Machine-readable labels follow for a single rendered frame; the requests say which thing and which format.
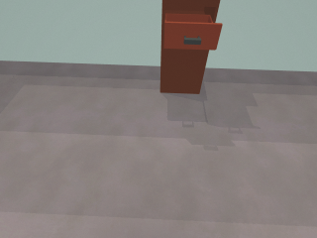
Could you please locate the handle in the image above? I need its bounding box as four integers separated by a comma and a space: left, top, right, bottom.
183, 36, 202, 45

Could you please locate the cabinet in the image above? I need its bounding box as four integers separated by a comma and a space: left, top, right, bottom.
159, 0, 221, 94

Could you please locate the drawer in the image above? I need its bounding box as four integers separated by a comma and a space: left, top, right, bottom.
163, 13, 223, 51

